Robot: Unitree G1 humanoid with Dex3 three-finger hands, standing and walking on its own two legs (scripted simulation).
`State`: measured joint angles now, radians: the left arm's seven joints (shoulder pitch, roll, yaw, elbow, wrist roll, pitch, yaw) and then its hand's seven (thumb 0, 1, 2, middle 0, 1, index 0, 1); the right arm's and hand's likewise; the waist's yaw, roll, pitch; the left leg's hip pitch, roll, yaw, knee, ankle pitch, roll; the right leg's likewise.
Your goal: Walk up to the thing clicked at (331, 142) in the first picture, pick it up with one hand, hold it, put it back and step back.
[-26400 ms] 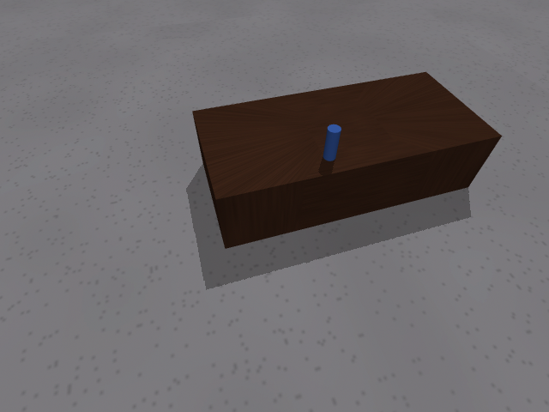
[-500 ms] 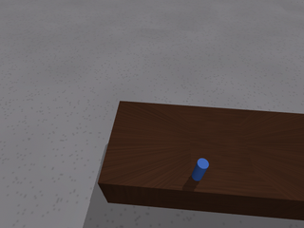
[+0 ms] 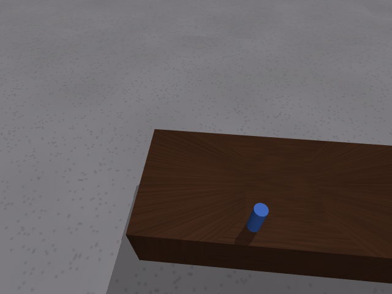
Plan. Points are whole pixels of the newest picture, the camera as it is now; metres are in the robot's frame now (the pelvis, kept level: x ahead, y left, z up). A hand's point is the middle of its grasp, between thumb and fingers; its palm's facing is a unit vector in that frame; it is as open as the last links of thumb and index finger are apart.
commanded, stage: stand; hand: right
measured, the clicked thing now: (256, 218) +0.43 -0.22 -0.38
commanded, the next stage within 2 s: step back in 1.84 s
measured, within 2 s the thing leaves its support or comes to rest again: neither
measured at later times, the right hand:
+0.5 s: hand out of the picture +0.08 -0.25 -0.16, palm faces -0.03 +0.93 -0.35, open 7.4 cm
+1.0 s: hand out of the picture +0.08 -0.25 -0.16, palm faces -0.03 +0.94 -0.35, open 7.4 cm
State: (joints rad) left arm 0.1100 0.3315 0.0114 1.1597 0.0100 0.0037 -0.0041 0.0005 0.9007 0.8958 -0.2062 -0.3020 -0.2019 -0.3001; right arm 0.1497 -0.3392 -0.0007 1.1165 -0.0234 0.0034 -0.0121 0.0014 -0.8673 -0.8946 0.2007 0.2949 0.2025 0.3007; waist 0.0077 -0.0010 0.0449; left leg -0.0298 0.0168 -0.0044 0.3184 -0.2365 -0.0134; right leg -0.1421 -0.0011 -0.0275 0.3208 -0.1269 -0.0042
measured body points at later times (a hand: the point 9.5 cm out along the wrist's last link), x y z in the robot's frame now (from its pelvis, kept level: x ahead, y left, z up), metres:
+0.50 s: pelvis +0.01 +0.00 +0.00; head +0.02 +0.00 +0.45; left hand +0.08 +0.30 -0.14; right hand +0.08 -0.30 -0.13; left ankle -0.04 +0.13 -0.75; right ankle +0.03 -0.12 -0.75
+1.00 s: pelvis +0.01 +0.00 +0.00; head +0.02 +0.00 +0.45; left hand +0.09 +0.30 -0.13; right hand +0.08 -0.30 -0.13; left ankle -0.04 +0.13 -0.75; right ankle +0.03 -0.12 -0.75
